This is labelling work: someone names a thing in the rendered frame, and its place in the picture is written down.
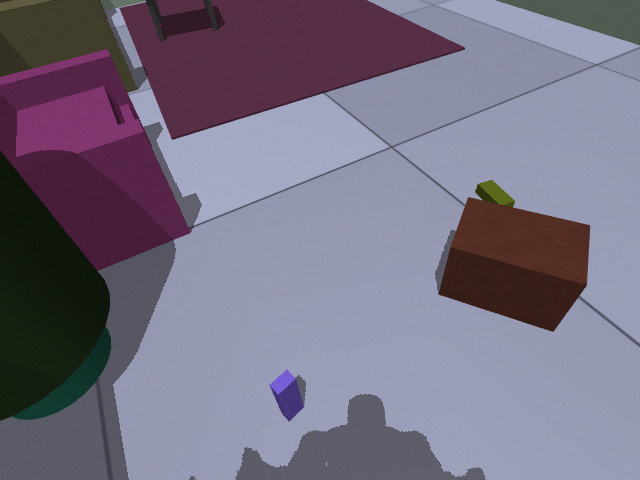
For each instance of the potted plant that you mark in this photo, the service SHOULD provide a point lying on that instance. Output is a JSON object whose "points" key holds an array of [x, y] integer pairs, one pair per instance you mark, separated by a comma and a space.
{"points": [[54, 307]]}

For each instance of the armchair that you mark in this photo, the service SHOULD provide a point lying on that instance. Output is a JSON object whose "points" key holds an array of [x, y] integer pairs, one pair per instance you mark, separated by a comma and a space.
{"points": [[71, 131]]}

